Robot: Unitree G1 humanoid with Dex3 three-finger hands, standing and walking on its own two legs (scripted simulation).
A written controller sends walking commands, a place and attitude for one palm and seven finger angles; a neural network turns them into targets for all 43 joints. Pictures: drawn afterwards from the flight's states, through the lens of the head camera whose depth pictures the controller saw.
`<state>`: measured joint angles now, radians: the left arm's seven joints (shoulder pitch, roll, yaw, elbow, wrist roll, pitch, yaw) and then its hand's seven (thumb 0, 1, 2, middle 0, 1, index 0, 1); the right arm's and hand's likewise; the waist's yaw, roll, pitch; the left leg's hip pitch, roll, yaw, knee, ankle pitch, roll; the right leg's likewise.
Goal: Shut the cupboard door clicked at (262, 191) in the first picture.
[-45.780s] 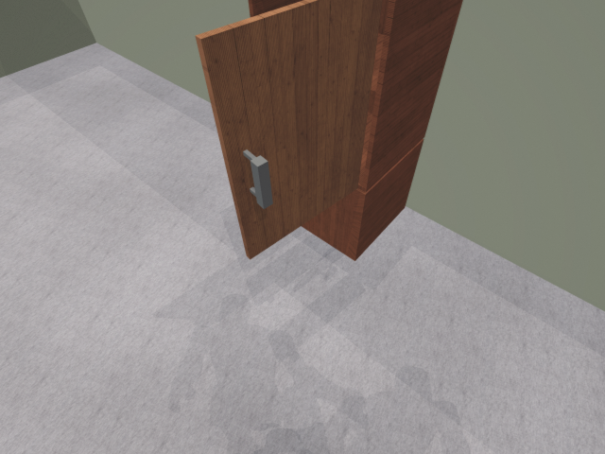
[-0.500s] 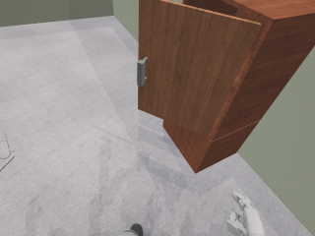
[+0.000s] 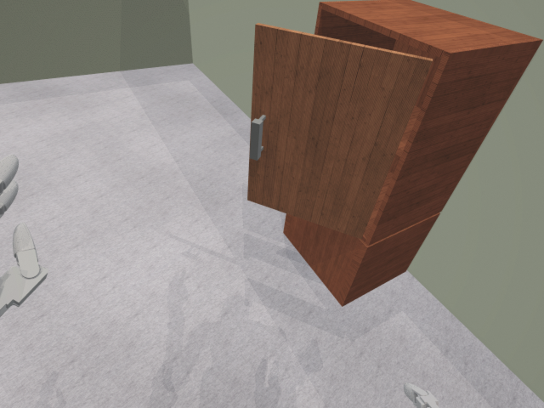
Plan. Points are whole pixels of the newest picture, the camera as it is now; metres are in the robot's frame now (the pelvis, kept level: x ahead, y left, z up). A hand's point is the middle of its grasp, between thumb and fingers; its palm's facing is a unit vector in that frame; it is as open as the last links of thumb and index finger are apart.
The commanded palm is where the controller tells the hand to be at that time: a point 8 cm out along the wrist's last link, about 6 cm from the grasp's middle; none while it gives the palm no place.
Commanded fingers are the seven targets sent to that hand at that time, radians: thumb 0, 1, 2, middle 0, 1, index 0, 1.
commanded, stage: stop stepping back and stand still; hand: left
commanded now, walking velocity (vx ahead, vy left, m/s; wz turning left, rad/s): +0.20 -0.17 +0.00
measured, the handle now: (259, 136) +0.88 +0.10 -0.04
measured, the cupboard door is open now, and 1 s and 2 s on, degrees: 37 37 37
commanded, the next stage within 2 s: let the arm hang, fingers relaxed in 0.42 s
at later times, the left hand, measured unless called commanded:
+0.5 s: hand (49, 271) +0.20 +0.27 +0.17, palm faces +0.43 -0.80 -0.41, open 7.4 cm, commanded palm none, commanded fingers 0.00 0.90 0.90 -0.20 -0.30 -0.20 -0.30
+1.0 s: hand out of the picture -0.01 +0.19 -0.16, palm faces +0.02 -0.98 -0.22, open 7.0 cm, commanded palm none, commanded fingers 0.00 0.90 0.90 -0.20 -0.30 -0.20 -0.30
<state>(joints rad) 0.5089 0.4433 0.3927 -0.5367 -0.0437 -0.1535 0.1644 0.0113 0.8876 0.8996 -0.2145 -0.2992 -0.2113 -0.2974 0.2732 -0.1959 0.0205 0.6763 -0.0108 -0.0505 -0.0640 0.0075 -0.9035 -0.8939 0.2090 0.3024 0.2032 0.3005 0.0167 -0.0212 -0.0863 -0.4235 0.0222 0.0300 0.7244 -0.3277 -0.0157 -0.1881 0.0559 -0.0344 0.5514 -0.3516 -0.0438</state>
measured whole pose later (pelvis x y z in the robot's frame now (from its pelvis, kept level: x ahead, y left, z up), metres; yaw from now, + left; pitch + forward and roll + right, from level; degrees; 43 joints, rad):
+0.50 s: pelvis -0.01 +0.01 +0.00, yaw -3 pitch -2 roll -1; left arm 0.54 0.40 0.40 -0.47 -0.05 -0.14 0.18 0.01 0.89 0.90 -0.21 -0.30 -0.21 -0.30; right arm 0.28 -0.22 0.01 0.68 0.00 -0.03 -0.08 0.01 -0.91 -0.89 0.21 0.30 0.20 0.30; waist -0.01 0.00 -0.04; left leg -0.34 0.02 0.08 0.59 -0.23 0.04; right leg -0.15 0.05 -0.08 0.54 -0.37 -0.06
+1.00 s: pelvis +0.00 +0.00 +0.01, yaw +0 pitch -2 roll -1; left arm 0.32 0.19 0.01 1.06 0.01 0.02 0.03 -0.03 0.97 0.90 -0.21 -0.30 -0.20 -0.29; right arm 0.25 -0.16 0.01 1.05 -0.02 0.03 -0.04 0.00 -0.92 -0.89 0.20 0.30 0.20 0.30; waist 0.00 0.00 0.05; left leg -0.28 0.01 0.03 0.47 -0.16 0.02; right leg -0.07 0.07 -0.08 0.39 -0.30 -0.07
